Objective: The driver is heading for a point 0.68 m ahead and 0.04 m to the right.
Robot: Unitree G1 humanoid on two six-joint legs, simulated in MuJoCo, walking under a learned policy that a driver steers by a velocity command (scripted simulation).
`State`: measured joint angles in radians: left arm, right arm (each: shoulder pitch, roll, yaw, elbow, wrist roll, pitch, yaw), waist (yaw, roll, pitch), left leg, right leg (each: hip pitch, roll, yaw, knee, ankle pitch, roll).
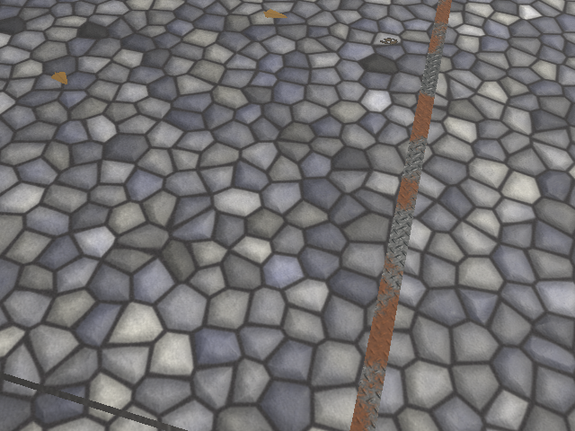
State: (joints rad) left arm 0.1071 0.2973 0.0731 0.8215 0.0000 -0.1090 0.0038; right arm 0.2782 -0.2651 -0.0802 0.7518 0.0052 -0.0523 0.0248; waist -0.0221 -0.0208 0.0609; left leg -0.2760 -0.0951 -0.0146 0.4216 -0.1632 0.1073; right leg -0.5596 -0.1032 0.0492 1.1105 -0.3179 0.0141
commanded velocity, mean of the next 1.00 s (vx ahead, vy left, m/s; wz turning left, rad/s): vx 0.09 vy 0.00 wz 0.22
